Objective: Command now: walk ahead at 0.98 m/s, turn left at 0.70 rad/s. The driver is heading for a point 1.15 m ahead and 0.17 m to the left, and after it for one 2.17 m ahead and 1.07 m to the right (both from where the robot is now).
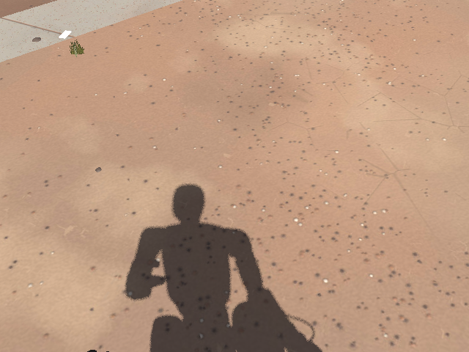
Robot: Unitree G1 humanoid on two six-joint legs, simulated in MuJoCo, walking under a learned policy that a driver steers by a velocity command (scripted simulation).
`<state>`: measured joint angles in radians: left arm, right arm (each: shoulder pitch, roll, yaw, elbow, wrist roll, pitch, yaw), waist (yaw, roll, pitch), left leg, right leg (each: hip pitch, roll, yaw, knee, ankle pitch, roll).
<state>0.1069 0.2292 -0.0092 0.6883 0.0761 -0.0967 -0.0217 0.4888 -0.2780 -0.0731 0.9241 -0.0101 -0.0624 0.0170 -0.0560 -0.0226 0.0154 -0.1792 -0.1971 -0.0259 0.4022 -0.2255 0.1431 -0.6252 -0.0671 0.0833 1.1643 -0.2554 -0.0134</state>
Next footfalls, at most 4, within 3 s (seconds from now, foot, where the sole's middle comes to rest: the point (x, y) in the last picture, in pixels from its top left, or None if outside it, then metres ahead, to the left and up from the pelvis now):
0.22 right None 0.43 -0.15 -0.77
0.64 left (172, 290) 0.70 0.20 -0.77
1.08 right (237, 261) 0.78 -0.01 -0.77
1.64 left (183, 280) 0.73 0.16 -0.77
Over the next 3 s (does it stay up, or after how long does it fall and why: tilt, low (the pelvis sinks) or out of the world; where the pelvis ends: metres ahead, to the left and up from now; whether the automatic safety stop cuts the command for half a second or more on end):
stays up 1.22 0.20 0.00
